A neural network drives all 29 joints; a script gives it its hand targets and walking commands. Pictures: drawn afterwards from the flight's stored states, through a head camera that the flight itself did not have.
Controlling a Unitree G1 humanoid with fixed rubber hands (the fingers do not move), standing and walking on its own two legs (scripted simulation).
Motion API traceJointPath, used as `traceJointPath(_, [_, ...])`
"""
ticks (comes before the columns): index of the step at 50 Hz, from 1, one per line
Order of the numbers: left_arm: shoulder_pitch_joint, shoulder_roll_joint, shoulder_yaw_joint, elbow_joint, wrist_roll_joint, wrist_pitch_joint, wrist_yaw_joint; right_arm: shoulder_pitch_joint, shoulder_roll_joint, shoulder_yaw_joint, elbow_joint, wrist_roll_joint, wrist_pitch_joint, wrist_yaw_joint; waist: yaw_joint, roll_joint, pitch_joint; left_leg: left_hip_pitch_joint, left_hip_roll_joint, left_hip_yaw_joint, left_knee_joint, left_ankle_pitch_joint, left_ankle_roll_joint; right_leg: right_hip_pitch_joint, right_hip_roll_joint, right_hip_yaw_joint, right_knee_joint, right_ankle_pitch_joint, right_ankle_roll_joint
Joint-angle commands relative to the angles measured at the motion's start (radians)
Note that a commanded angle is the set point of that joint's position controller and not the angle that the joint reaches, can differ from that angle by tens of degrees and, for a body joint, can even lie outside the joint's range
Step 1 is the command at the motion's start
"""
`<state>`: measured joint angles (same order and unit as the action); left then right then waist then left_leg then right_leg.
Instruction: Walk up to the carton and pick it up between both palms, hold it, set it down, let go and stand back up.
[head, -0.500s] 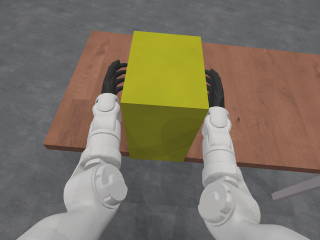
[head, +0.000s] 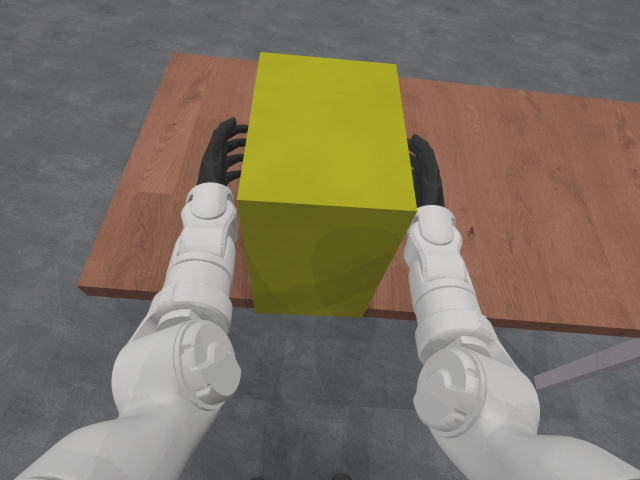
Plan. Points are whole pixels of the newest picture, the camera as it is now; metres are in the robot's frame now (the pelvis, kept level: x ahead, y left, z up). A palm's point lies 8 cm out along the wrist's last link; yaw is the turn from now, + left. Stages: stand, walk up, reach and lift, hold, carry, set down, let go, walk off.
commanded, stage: set down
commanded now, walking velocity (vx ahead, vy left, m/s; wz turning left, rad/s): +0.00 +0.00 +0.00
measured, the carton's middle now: (317, 202) +0.46 +0.00 +0.02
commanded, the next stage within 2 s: none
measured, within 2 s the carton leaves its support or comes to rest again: rests again in 0.04 s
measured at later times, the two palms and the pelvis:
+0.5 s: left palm (183, 169) +0.46 +0.17 +0.07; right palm (428, 191) +0.44 -0.14 +0.06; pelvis -0.01 +0.00 -0.02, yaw +0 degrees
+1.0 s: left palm (157, 115) +0.46 +0.18 +0.16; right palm (471, 140) +0.44 -0.16 +0.16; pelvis -0.03 -0.02 -0.01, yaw +2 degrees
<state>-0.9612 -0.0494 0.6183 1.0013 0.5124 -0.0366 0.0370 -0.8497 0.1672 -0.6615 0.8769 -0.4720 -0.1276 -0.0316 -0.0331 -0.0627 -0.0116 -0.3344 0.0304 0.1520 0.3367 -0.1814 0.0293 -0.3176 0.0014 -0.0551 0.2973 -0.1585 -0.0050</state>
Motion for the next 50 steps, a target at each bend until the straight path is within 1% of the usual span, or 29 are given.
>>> traceJointPath(1, [-0.420,0.076,-0.123,-0.002,-0.091,-0.069,0.028,-0.358,0.042,0.157,0.043,0.084,-0.004,-0.019,0.043,0.094,-0.600,0.198,-0.008,-0.033,0.083,0.464,0.007,0.046,0.018,0.005,0.022,0.318,0.034])
traceJointPath(2, [-0.426,0.109,-0.134,0.012,-0.105,-0.085,0.036,-0.360,0.012,0.163,0.033,0.087,-0.015,-0.026,0.040,0.097,-0.667,0.155,-0.013,-0.034,0.086,0.451,0.008,0.087,0.013,0.015,0.039,0.357,0.031])
traceJointPath(4, [-0.451,0.175,-0.164,0.061,-0.148,-0.114,0.056,-0.383,-0.043,0.185,0.042,0.127,-0.027,-0.042,0.034,0.109,-0.760,0.097,-0.014,-0.045,0.102,0.448,0.001,0.122,0.016,0.024,0.076,0.420,0.023])
traceJointPath(5, [-0.467,0.198,-0.183,0.097,-0.174,-0.123,0.064,-0.397,-0.066,0.198,0.061,0.152,-0.033,-0.053,0.028,0.116,-0.786,0.095,-0.011,-0.051,0.117,0.458,-0.005,0.108,0.021,0.025,0.086,0.432,0.018])
traceJointPath(9, [-0.523,0.239,-0.270,0.233,-0.287,-0.149,0.082,-0.460,-0.148,0.258,0.156,0.244,-0.064,-0.087,0.024,0.136,-0.832,0.149,0.010,-0.074,0.190,0.546,-0.032,-0.002,0.039,0.013,0.105,0.425,0.004])
traceJointPath(14, [-0.574,0.305,-0.375,0.358,-0.419,-0.178,0.082,-0.530,-0.255,0.329,0.245,0.344,-0.099,-0.119,0.013,0.122,-0.880,0.168,0.018,-0.095,0.263,0.624,-0.063,-0.073,0.049,0.000,0.135,0.462,0.011])
traceJointPath(18, [-0.591,0.362,-0.451,0.432,-0.509,-0.198,0.069,-0.562,-0.328,0.388,0.296,0.429,-0.107,-0.134,-0.004,0.107,-0.886,0.119,0.013,-0.104,0.280,0.604,-0.080,-0.054,0.042,0.001,0.167,0.520,0.024])
traceJointPath(20, [-0.601,0.384,-0.490,0.455,-0.551,-0.208,0.058,-0.574,-0.359,0.418,0.323,0.473,-0.105,-0.135,-0.011,0.108,-0.884,0.096,0.012,-0.108,0.276,0.582,-0.088,-0.053,0.038,-0.001,0.177,0.528,0.028])
traceJointPath(22, [-0.627,0.399,-0.533,0.461,-0.595,-0.218,0.049,-0.594,-0.390,0.442,0.336,0.512,-0.099,-0.133,-0.018,0.122,-0.894,0.100,0.013,-0.114,0.274,0.571,-0.100,-0.078,0.036,-0.006,0.179,0.509,0.025])
traceJointPath(27, [-0.727,0.406,-0.636,0.415,-0.699,-0.223,0.033,-0.674,-0.449,0.490,0.309,0.609,-0.060,-0.113,-0.027,0.169,-0.942,0.149,0.013,-0.127,0.272,0.529,-0.122,-0.149,0.032,-0.019,0.168,0.420,0.004])
traceJointPath(29, [-0.752,0.399,-0.662,0.404,-0.727,-0.210,0.026,-0.706,-0.451,0.517,0.300,0.650,-0.030,-0.100,-0.028,0.172,-0.941,0.135,0.009,-0.129,0.259,0.480,-0.117,-0.143,0.023,-0.018,0.171,0.392,0.000])
traceJointPath(31, [-0.751,0.403,-0.675,0.427,-0.740,-0.193,0.015,-0.722,-0.451,0.545,0.323,0.681,0.001,-0.086,-0.030,0.158,-0.905,0.095,0.005,-0.132,0.237,0.411,-0.101,-0.127,0.012,-0.012,0.173,0.359,0.000])
traceJointPath(35, [-0.746,0.448,-0.687,0.485,-0.751,-0.163,0.002,-0.734,-0.470,0.571,0.357,0.704,0.044,-0.076,-0.033,0.119,-0.817,-0.004,-0.003,-0.134,0.177,0.274,-0.067,-0.081,-0.006,0.007,0.163,0.292,0.001])
traceJointPath(38, [-0.766,0.483,-0.691,0.495,-0.759,-0.140,0.002,-0.755,-0.473,0.572,0.349,0.701,0.072,-0.085,-0.035,0.098,-0.782,-0.055,-0.008,-0.128,0.135,0.202,-0.053,-0.031,-0.012,0.017,0.151,0.277,0.003])
traceJointPath(40, [-0.784,0.497,-0.693,0.492,-0.765,-0.123,0.002,-0.772,-0.467,0.569,0.337,0.696,0.092,-0.094,-0.036,0.094,-0.771,-0.078,-0.011,-0.124,0.108,0.169,-0.048,0.004,-0.016,0.022,0.143,0.278,0.003])
traceJointPath(45, [-0.833,0.506,-0.711,0.469,-0.790,-0.084,0.003,-0.814,-0.460,0.545,0.291,0.681,0.139,-0.115,-0.044,0.118,-0.797,-0.056,-0.013,-0.118,0.081,0.153,-0.056,0.028,-0.015,0.020,0.125,0.282,-0.002])
traceJointPath(50, [-0.860,0.502,-0.719,0.443,-0.803,-0.039,0.002,-0.840,-0.468,0.526,0.262,0.669,0.178,-0.136,-0.054,0.146,-0.829,0.032,-0.013,-0.121,0.093,0.214,-0.077,0.016,-0.003,0.011,0.108,0.317,-0.004])
